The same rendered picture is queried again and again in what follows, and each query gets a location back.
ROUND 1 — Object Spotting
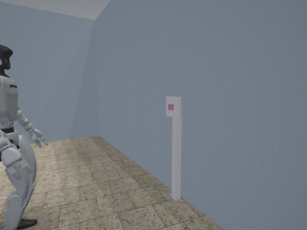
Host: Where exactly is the panel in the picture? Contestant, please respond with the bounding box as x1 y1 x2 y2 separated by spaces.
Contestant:
166 96 182 200

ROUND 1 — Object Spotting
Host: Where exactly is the robot right thigh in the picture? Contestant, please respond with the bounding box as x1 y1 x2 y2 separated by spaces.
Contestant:
0 143 30 203

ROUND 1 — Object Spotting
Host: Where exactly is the robot left hand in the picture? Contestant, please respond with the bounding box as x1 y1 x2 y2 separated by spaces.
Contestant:
29 128 48 149

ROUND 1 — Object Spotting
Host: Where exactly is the robot torso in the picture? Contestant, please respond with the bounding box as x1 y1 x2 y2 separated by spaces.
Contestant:
0 76 19 146

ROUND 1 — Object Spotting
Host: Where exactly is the robot right hand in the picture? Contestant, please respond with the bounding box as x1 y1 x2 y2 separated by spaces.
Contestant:
1 147 32 180

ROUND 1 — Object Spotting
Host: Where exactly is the left robot forearm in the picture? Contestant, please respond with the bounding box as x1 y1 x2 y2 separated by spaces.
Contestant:
16 107 35 132

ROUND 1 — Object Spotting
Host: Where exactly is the button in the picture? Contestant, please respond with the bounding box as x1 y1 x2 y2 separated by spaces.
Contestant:
168 103 174 110

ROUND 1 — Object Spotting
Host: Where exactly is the right robot forearm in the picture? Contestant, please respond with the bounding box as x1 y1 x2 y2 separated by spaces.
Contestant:
0 127 12 152

